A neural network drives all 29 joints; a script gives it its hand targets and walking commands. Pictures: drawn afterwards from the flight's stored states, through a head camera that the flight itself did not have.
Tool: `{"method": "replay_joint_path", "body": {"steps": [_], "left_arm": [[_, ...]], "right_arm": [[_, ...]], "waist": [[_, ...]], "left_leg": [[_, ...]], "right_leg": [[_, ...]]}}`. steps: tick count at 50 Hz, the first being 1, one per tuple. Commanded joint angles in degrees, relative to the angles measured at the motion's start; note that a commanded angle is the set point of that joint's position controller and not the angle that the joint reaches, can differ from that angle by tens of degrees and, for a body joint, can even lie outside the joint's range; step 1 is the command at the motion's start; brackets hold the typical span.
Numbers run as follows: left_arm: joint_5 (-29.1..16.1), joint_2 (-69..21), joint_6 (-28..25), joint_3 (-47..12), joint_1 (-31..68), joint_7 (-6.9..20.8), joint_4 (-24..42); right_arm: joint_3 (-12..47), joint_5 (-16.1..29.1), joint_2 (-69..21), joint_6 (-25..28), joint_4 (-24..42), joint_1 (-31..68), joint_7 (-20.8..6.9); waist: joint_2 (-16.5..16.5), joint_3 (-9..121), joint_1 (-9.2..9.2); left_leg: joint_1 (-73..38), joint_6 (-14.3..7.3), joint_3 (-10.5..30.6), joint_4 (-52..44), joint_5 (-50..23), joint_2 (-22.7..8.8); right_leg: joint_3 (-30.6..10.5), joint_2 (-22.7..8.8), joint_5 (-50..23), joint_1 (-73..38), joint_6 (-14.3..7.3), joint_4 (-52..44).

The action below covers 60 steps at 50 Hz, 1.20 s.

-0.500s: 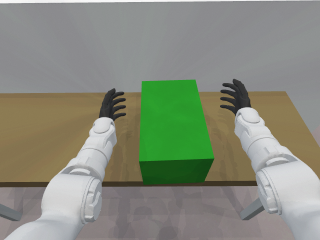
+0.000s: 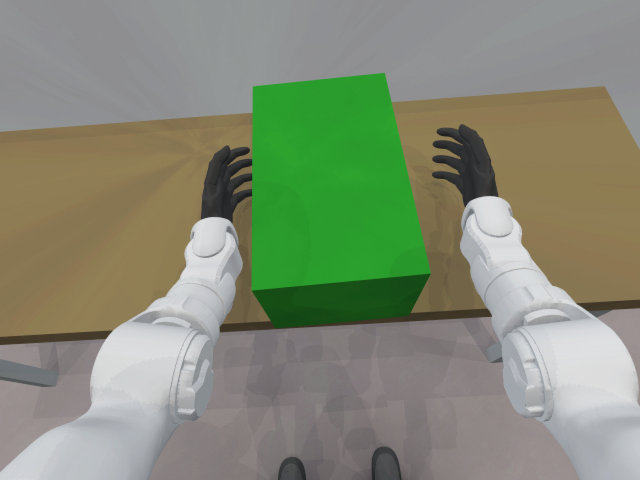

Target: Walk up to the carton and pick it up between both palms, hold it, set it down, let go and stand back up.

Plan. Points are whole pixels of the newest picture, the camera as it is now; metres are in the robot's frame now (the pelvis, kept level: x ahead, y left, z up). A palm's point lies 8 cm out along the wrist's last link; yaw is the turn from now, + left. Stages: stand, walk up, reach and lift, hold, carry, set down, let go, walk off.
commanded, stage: reach and lift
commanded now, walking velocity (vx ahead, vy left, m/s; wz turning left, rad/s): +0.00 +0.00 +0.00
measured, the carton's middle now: (330, 200) +0.48 +0.00 +0.00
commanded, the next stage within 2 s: none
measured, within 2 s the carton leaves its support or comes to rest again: neither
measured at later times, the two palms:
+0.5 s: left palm (216, 217) +0.45 +0.15 +0.02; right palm (429, 202) +0.46 -0.12 +0.02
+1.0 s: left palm (213, 216) +0.45 +0.15 +0.02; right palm (428, 205) +0.45 -0.12 +0.02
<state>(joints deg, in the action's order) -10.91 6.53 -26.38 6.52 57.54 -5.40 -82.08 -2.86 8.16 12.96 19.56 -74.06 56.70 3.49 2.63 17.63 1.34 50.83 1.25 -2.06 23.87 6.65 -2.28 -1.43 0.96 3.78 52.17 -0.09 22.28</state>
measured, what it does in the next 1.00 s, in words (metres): stands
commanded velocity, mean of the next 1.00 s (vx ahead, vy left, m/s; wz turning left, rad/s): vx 0.00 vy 0.00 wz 0.00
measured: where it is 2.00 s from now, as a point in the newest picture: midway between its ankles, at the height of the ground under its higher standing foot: outside the picture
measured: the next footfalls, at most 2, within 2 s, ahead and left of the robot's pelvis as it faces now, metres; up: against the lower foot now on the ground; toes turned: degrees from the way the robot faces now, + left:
none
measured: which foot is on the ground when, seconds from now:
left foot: down 0.00-1.00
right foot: down 0.00-1.00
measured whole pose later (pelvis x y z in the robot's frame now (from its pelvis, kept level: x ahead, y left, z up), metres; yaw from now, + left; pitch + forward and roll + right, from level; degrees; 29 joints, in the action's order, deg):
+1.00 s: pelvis +0.05 +0.01 +0.02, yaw +7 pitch +24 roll -1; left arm 27.9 -7.2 -17.5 29.9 39.9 -6.0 -53.5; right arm -38.6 -34.3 -8.1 21.5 -53.3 39.6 1.8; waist 2.2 9.9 -4.4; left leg 30.7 1.5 4.2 10.4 4.0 -0.7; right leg 5.0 -0.3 1.7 27.4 -0.2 4.8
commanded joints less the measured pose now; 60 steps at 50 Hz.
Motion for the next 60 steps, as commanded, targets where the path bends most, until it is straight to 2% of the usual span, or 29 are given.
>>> {"method": "replay_joint_path", "body": {"steps": [1,3,6,9,13,15,17,19,21,25,30,36,49,60], "left_arm": [[10.02,9.04,-3.65,11.13,20.48,0.67,12.52],[12.79,7.28,-3.07,12.34,21.04,0.81,15.70],[15.70,4.84,-1.89,13.06,21.66,0.60,20.41],[19.75,0.22,-0.74,14.30,21.54,0.03,23.79],[27.60,-6.37,1.61,17.25,18.36,-0.06,26.14],[32.59,-12.17,2.68,18.77,15.94,0.56,26.27],[36.06,-22.89,2.83,17.08,15.07,2.55,24.80],[37.78,-31.77,3.25,14.51,14.69,4.51,23.63],[38.59,-35.36,4.00,12.51,13.73,5.51,22.85],[39.02,-35.77,4.90,12.23,12.37,5.46,23.14],[41.09,-37.93,5.60,12.10,9.71,5.41,25.26],[41.86,-40.37,6.47,10.80,6.54,5.32,27.23],[42.16,-43.21,6.82,8.41,4.07,4.89,28.75],[41.94,-43.41,6.81,9.33,5.49,5.18,27.95]], "right_arm": [[-3.58,-4.84,-1.42,3.27,12.94,21.89,0.81],[-5.38,-6.65,-3.45,3.15,14.23,21.01,0.61],[-9.07,-10.34,-4.20,3.41,16.86,20.66,0.30],[-14.67,-17.78,-7.29,3.11,20.01,20.91,0.43],[-23.67,-31.00,-13.87,2.14,22.87,18.70,0.63],[-27.22,-38.54,-20.93,1.38,23.37,16.51,-0.21],[-27.78,-44.59,-32.46,0.74,22.84,14.97,-2.59],[-26.64,-47.42,-41.23,0.71,21.33,13.55,-4.92],[-24.74,-47.98,-44.40,0.92,20.82,12.00,-6.13],[-23.54,-46.65,-44.54,1.98,21.29,11.29,-6.02],[-24.48,-46.02,-44.90,3.72,21.15,10.45,-5.85],[-23.64,-45.26,-45.66,5.29,21.27,9.19,-5.63],[-22.36,-44.89,-46.31,5.69,21.94,7.78,-6.37],[-21.76,-45.92,-47.46,5.37,22.31,8.18,-6.07]], "waist": [[-9.02,43.57,-0.19],[-6.31,44.07,0.51],[-2.43,45.81,0.64],[-0.74,45.84,-0.17],[-0.65,43.67,-2.87],[-1.28,40.90,-4.05],[-1.31,38.54,-6.04],[-1.39,36.90,-7.46],[-1.35,35.93,-7.75],[-1.30,32.69,-7.16],[0.50,28.30,-6.77],[0.73,26.80,-6.58],[1.30,28.16,-6.31],[0.11,27.66,-6.74]], "left_leg": [[-12.73,-1.74,-2.32,-3.61,-18.53,5.00],[-15.07,-1.54,-2.35,-4.72,-19.28,5.12],[-21.73,-0.04,-2.08,-4.85,-20.79,5.09],[-28.34,1.62,-1.32,-4.76,-20.90,5.43],[-32.49,2.58,-0.33,-5.93,-19.89,6.18],[-34.23,2.82,0.27,-7.15,-19.46,6.28],[-34.59,3.33,1.48,-7.73,-20.55,5.99],[-34.03,3.34,2.66,-8.46,-21.45,5.46],[-34.52,3.36,3.19,-8.89,-22.84,4.91],[-31.97,3.25,3.31,-9.36,-24.57,4.94],[-32.81,3.54,3.18,-9.05,-27.37,5.12],[-31.59,3.45,2.97,-8.58,-29.85,5.23],[-38.18,4.70,3.33,-7.93,-32.58,4.48],[-35.30,3.75,3.41,-8.95,-29.45,4.59]], "right_leg": [[-0.07,-0.02,-34.48,-46.73,4.98,4.98],[0.22,0.26,-34.94,-46.01,4.29,3.78],[1.45,1.30,-32.75,-41.11,3.06,1.23],[3.32,2.33,-28.72,-36.70,2.46,-1.95],[5.30,2.93,-25.51,-35.86,1.88,-5.52],[6.34,3.13,-24.41,-37.01,1.67,-7.24],[7.38,2.91,-25.23,-39.24,1.29,-8.62],[7.53,2.15,-28.04,-43.77,1.24,-8.89],[7.41,1.73,-31.80,-47.33,1.43,-8.57],[6.83,1.55,-37.15,-50.96,1.95,-7.03],[6.80,1.56,-38.90,-51.48,1.68,-7.00],[6.33,1.40,-40.89,-53.47,1.33,-6.69],[7.13,2.20,-36.21,-48.33,1.13,-8.65],[6.73,1.61,-37.26,-51.02,1.60,-8.02]]}}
